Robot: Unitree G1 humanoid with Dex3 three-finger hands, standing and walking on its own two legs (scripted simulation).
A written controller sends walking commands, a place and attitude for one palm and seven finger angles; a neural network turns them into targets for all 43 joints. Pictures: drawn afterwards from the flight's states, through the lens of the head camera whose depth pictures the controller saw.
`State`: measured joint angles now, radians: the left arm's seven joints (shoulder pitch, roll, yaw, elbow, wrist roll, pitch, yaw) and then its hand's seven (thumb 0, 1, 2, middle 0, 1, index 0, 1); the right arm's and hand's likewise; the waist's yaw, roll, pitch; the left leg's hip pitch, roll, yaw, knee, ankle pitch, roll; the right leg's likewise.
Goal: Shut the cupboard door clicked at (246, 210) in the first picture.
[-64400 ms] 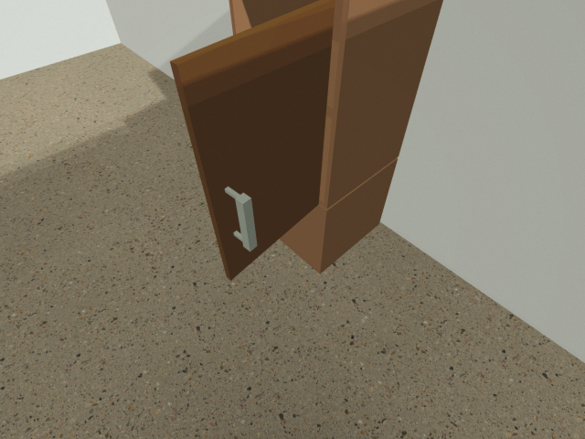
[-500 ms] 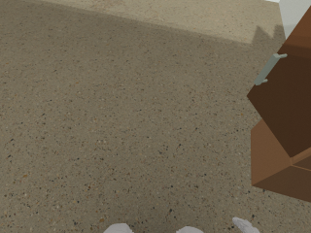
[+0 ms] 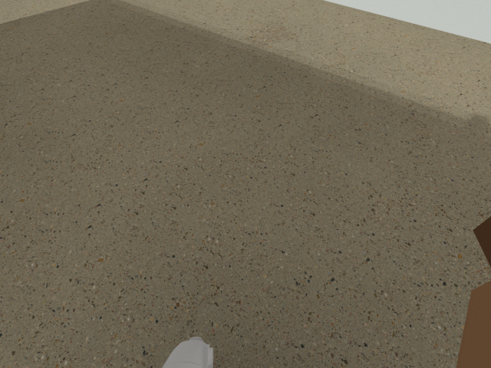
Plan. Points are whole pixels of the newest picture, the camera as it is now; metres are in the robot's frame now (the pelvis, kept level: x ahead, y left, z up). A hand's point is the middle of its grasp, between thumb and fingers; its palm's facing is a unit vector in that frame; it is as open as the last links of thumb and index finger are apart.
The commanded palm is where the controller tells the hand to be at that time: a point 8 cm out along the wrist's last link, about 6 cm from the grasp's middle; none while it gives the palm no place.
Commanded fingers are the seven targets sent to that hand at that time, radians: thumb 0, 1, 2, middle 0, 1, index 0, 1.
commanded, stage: walk to a spot facing it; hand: left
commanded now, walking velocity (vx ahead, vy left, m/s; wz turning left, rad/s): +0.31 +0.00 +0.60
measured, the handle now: out of the picture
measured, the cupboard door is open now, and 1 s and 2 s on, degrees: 32 32 32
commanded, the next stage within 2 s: turn to face it in 0.90 s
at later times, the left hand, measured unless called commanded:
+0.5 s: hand (124, 291) +0.27 +0.27 -0.15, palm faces +0.21 -0.96 -0.21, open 7.3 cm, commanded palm none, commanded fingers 0.00 0.90 0.90 -0.20 -0.30 -0.20 -0.30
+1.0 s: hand (152, 284) +0.29 +0.22 -0.17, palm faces +0.51 -0.83 -0.24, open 7.2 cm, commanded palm none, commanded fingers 0.00 0.90 0.90 -0.20 -0.30 -0.20 -0.30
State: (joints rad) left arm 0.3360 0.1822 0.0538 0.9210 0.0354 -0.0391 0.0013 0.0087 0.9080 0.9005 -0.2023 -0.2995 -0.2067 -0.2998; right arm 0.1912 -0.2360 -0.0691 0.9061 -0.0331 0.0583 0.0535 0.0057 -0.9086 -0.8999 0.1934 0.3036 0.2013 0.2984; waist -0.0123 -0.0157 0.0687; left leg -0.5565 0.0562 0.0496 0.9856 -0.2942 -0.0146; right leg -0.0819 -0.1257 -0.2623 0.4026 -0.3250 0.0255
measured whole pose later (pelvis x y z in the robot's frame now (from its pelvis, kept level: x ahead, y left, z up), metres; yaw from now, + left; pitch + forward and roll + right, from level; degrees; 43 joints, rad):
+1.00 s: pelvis +0.37 +0.04 +0.00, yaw +30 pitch +0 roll +0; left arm 0.31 0.19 0.06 0.95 0.03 -0.03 0.02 0.00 0.93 0.90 -0.20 -0.30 -0.21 -0.30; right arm 0.13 -0.23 -0.06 0.92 -0.03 0.05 0.03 0.00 -0.91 -0.90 0.19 0.30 0.20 0.30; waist -0.01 -0.01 0.10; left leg -0.57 0.05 0.08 0.91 -0.26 -0.01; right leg -0.10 -0.09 -0.34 0.45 -0.33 -0.02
